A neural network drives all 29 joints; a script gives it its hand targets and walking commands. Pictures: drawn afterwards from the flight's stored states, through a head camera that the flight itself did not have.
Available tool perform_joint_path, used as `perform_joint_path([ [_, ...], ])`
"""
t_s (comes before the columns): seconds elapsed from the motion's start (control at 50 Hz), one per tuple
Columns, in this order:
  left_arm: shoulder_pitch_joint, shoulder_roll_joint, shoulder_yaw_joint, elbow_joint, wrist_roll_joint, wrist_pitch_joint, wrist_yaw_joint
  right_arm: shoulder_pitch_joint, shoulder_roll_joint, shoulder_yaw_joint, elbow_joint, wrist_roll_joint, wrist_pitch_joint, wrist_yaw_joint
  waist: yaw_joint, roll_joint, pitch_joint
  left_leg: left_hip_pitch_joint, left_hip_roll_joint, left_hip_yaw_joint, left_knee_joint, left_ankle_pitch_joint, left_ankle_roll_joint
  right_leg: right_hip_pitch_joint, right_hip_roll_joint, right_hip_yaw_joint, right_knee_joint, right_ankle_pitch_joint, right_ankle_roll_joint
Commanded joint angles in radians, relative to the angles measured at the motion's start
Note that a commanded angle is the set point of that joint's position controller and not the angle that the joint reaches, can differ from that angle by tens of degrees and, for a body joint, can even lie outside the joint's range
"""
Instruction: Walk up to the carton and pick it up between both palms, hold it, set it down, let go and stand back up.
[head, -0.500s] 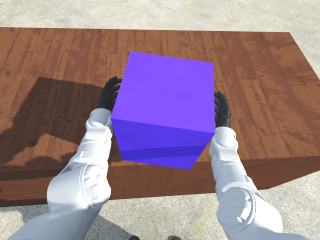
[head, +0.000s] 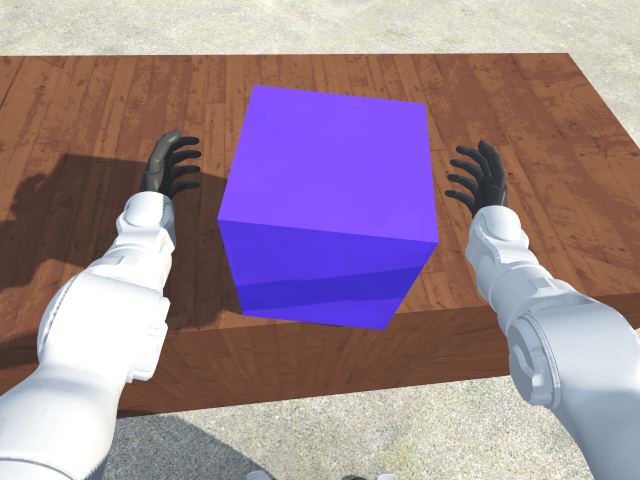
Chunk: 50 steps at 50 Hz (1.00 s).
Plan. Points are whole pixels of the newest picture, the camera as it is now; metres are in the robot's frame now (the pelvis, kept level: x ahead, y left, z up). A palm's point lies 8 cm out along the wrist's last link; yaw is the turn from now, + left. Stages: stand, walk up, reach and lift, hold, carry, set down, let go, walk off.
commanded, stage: set down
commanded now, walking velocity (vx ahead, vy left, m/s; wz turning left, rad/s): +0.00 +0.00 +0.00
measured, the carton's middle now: (325, 219) +0.44 +0.00 +0.02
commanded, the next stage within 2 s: none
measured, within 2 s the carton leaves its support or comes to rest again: neither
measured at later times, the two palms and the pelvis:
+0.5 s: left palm (153, 126) +0.47 +0.20 +0.15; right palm (525, 160) +0.43 -0.21 +0.15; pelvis -0.01 -0.01 +0.02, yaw +1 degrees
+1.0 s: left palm (142, 150) +0.45 +0.21 +0.14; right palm (509, 176) +0.42 -0.19 +0.14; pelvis +0.00 -0.02 +0.03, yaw +1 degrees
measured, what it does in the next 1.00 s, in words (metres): stands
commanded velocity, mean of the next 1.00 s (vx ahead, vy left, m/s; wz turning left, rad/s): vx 0.00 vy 0.00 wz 0.00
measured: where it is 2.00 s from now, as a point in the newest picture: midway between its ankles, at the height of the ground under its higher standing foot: outside the picture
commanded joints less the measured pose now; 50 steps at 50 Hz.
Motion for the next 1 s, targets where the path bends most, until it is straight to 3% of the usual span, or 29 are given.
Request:
perform_joint_path([
  [0.0,-0.548,0.098,-0.075,-0.273,-0.063,-0.024,-0.006,-0.449,-0.185,0.039,-0.211,0.064,-0.001,0.039,-0.011,0.209,-0.708,0.677,0.003,-0.067,0.03,0.636,-0.141,0.033,0.036,-0.024,-0.023,0.315,-0.011],
  [0.02,-0.551,0.103,-0.079,-0.269,-0.068,-0.009,-0.011,-0.462,-0.187,0.043,-0.212,0.066,0.014,0.042,-0.014,0.192,-0.681,0.656,0.0,-0.068,0.026,0.593,-0.13,0.035,0.032,-0.021,-0.028,0.295,-0.01],
  [0.06,-0.583,0.111,-0.093,-0.328,-0.078,0.01,-0.013,-0.475,-0.199,0.034,-0.241,0.074,0.036,0.046,-0.012,0.216,-0.725,0.651,-0.004,-0.064,0.018,0.581,-0.133,0.049,0.03,-0.023,-0.026,0.309,-0.008],
  [0.12,-0.584,0.134,-0.092,-0.322,-0.084,0.057,-0.019,-0.506,-0.226,0.013,-0.291,0.06,0.072,0.039,-0.019,0.173,-0.723,0.624,-0.011,-0.056,0.0,0.504,-0.115,0.092,0.027,-0.015,-0.037,0.29,-0.005],
  [0.16,-0.591,0.158,-0.089,-0.278,-0.102,0.083,-0.024,-0.527,-0.211,0.018,-0.288,0.053,0.111,0.028,-0.023,0.105,-0.641,0.527,-0.025,-0.045,-0.02,0.387,-0.078,0.159,0.011,0.008,-0.039,0.274,0.004],
  [0.18,-0.596,0.174,-0.085,-0.264,-0.1,0.095,-0.027,-0.529,-0.203,0.033,-0.298,0.06,0.131,0.023,-0.01,0.093,-0.621,0.498,-0.029,-0.041,-0.042,0.345,-0.065,0.195,0.004,0.014,-0.041,0.266,0.009],
  [0.22,-0.629,0.186,-0.088,-0.275,-0.104,0.109,-0.024,-0.544,-0.205,0.009,-0.305,0.046,0.156,0.017,-0.015,0.101,-0.632,0.486,-0.029,-0.037,-0.07,0.294,-0.063,0.207,0.003,0.015,-0.051,0.222,0.007],
  [0.24,-0.625,0.197,-0.075,-0.266,-0.097,0.118,-0.022,-0.543,-0.197,0.016,-0.323,0.046,0.167,0.015,-0.002,0.101,-0.635,0.489,-0.032,-0.032,-0.076,0.295,-0.058,0.227,0.002,0.02,-0.056,0.231,0.007],
  [0.28,-0.631,0.21,-0.067,-0.26,-0.088,0.141,-0.022,-0.545,-0.199,0.012,-0.332,0.041,0.192,0.003,-0.007,0.111,-0.647,0.499,-0.037,-0.027,-0.1,0.309,-0.058,0.293,0.0,0.027,-0.071,0.274,0.01],
  [0.36,-0.638,0.212,-0.071,-0.231,-0.083,0.178,-0.033,-0.547,-0.189,-0.005,-0.305,0.024,0.228,-0.025,-0.038,0.106,-0.545,0.543,-0.033,-0.035,-0.136,0.315,-0.06,0.314,0.003,0.019,-0.107,0.309,0.01],
  [0.42,-0.607,0.225,-0.063,-0.211,-0.097,0.199,-0.044,-0.55,-0.17,0.028,-0.358,0.04,0.256,-0.035,-0.021,0.07,-0.508,0.556,-0.041,-0.034,-0.16,0.343,-0.041,0.377,-0.003,0.028,-0.134,0.357,0.016],
  [0.44,-0.603,0.226,-0.066,-0.206,-0.094,0.21,-0.049,-0.541,-0.175,0.023,-0.343,0.041,0.271,-0.036,-0.024,0.084,-0.481,0.568,-0.038,-0.038,-0.184,0.326,-0.044,0.384,-0.004,0.027,-0.149,0.332,0.012],
  [0.46,-0.623,0.229,-0.077,-0.215,-0.098,0.218,-0.049,-0.549,-0.171,0.012,-0.344,0.038,0.28,-0.036,-0.032,0.101,-0.45,0.577,-0.033,-0.043,-0.198,0.307,-0.048,0.359,-0.004,0.021,-0.16,0.285,0.008],
  [0.52,-0.64,0.244,-0.057,-0.285,-0.105,0.219,-0.037,-0.561,-0.171,0.017,-0.414,0.03,0.29,-0.031,-0.002,0.108,-0.537,0.64,-0.029,-0.033,-0.196,0.38,-0.052,0.357,0.002,0.018,-0.177,0.306,0.001],
  [0.58,-0.623,0.239,-0.055,-0.271,-0.105,0.234,-0.046,-0.568,-0.17,0.024,-0.423,0.029,0.302,-0.04,-0.009,0.099,-0.548,0.656,-0.03,-0.039,-0.191,0.429,-0.053,0.415,0.004,0.019,-0.171,0.394,0.004],
  [0.6,-0.624,0.239,-0.057,-0.283,-0.101,0.243,-0.051,-0.562,-0.178,0.019,-0.403,0.032,0.309,-0.045,-0.027,0.096,-0.532,0.679,-0.028,-0.04,-0.199,0.434,-0.057,0.416,0.006,0.017,-0.18,0.407,0.004],
  [0.64,-0.624,0.229,-0.062,-0.297,-0.09,0.258,-0.058,-0.54,-0.177,0.017,-0.362,0.047,0.32,-0.05,-0.043,0.127,-0.484,0.713,-0.024,-0.042,-0.206,0.451,-0.065,0.401,0.005,0.016,-0.208,0.396,-0.003],
  [0.66,-0.606,0.23,-0.051,-0.298,-0.081,0.265,-0.061,-0.532,-0.18,0.028,-0.365,0.057,0.321,-0.051,-0.028,0.142,-0.46,0.733,-0.025,-0.042,-0.209,0.475,-0.069,0.401,0.007,0.015,-0.216,0.398,-0.006],
  [0.68,-0.609,0.221,-0.061,-0.316,-0.081,0.266,-0.064,-0.521,-0.181,0.022,-0.351,0.057,0.32,-0.054,-0.048,0.161,-0.451,0.754,-0.024,-0.043,-0.211,0.481,-0.079,0.384,0.008,0.013,-0.227,0.396,-0.007],
  [0.74,-0.559,0.229,-0.019,-0.384,-0.06,0.265,-0.062,-0.477,-0.172,0.043,-0.426,0.063,0.308,-0.056,-0.017,0.154,-0.497,0.798,-0.027,-0.037,-0.207,0.55,-0.083,0.433,0.013,0.014,-0.237,0.439,-0.004],
  [0.76,-0.546,0.228,-0.016,-0.376,-0.046,0.274,-0.064,-0.465,-0.17,0.04,-0.402,0.065,0.311,-0.06,-0.025,0.169,-0.468,0.8,-0.028,-0.038,-0.209,0.553,-0.084,0.44,0.011,0.016,-0.243,0.442,-0.005],
  [0.84,-0.435,0.223,0.046,-0.386,-0.005,0.274,-0.078,-0.38,-0.133,0.077,-0.441,0.069,0.309,-0.073,0.006,0.104,-0.404,0.753,-0.035,-0.029,-0.24,0.506,-0.055,0.527,0.008,0.035,-0.252,0.42,0.004],
  [0.86,-0.43,0.222,0.048,-0.41,0.0,0.263,-0.076,-0.363,-0.128,0.063,-0.462,0.059,0.298,-0.077,0.003,0.117,-0.403,0.745,-0.036,-0.028,-0.246,0.499,-0.062,0.53,0.008,0.035,-0.248,0.419,0.004],
  [0.92,-0.364,0.215,0.088,-0.46,0.021,0.241,-0.074,-0.306,-0.114,0.072,-0.51,0.048,0.273,-0.083,0.012,0.089,-0.399,0.779,-0.036,-0.024,-0.239,0.521,-0.058,0.535,0.015,0.033,-0.246,0.419,0.007],
  [0.98,-0.327,0.204,0.107,-0.528,0.041,0.237,-0.075,-0.268,-0.117,0.049,-0.569,0.031,0.252,-0.098,-0.005,0.113,-0.421,0.795,-0.038,-0.019,-0.229,0.544,-0.073,0.552,0.019,0.035,-0.247,0.45,0.007],
])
